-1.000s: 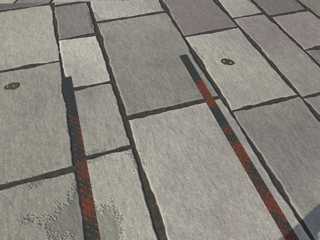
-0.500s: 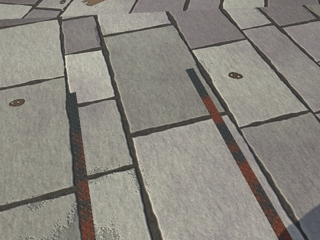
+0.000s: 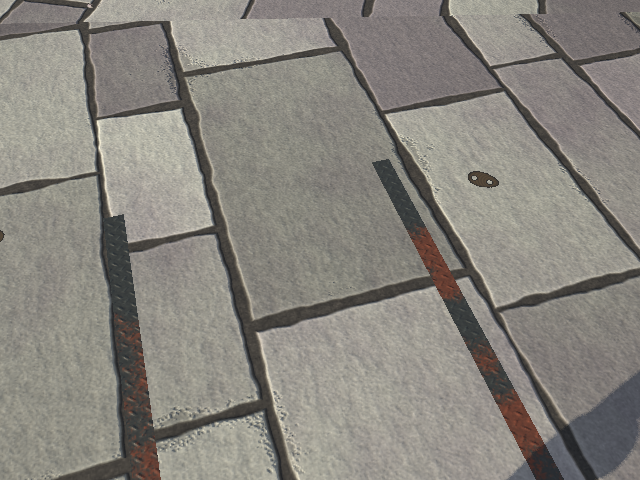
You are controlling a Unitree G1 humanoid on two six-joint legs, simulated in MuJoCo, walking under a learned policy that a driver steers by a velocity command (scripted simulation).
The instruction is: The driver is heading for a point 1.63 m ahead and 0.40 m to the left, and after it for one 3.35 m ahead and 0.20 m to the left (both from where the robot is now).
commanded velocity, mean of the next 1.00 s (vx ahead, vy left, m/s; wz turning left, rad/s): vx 0.50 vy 0.00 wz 0.00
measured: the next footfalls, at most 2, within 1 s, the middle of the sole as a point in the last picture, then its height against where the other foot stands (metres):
right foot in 0.42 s outside the picture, level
left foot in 0.96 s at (292, 355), level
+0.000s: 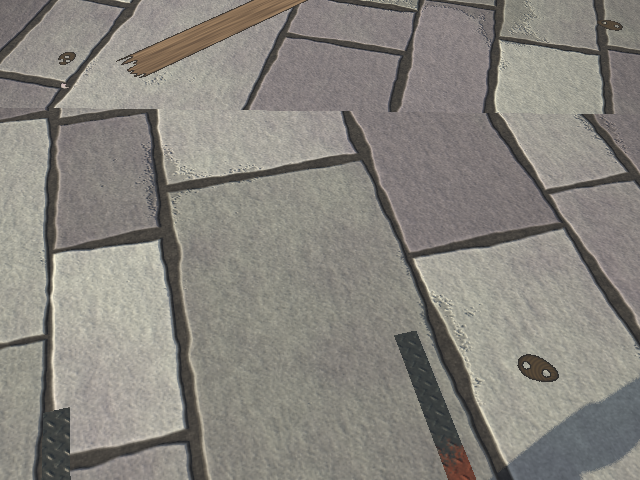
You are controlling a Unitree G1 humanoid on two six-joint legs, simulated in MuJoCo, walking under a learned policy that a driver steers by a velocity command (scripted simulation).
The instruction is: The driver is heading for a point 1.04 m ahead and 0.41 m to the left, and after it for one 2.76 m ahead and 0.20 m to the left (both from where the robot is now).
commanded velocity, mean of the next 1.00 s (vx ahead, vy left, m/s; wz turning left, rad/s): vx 0.50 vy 0.00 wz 0.27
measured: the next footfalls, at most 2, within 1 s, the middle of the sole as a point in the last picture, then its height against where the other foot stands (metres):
right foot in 0.50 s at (408, 475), level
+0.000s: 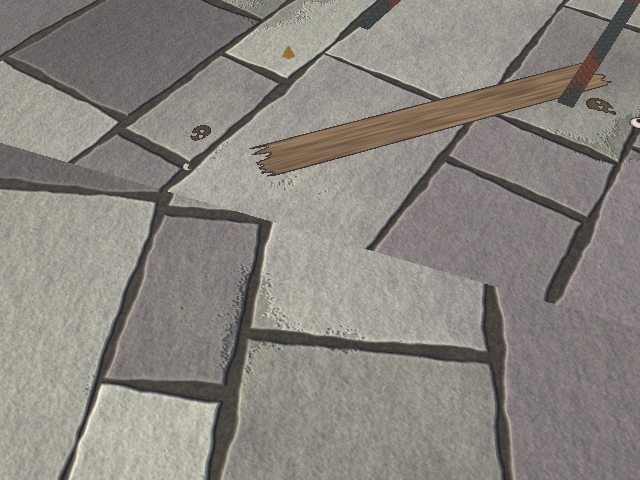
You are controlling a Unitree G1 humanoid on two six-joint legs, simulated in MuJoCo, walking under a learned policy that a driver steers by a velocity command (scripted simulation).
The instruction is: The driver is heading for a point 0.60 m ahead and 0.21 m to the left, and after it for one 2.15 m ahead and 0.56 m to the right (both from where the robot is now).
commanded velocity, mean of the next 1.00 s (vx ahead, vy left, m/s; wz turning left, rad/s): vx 0.44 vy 0.00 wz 0.45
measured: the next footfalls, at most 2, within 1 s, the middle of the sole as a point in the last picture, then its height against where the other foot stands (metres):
left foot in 0.04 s outside the picture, level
right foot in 0.54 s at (357, 452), level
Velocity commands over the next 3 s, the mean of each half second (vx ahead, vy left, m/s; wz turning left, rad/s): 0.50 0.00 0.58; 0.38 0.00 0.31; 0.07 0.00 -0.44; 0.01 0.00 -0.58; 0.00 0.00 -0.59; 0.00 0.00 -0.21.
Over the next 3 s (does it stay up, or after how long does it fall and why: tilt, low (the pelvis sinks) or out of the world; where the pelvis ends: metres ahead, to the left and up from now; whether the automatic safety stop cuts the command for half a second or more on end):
stays up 0.62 0.11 0.01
